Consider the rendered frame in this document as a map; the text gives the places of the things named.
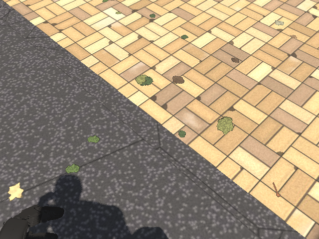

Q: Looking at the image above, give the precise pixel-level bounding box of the robot left hand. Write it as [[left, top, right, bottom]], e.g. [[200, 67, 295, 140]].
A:
[[0, 204, 65, 239]]

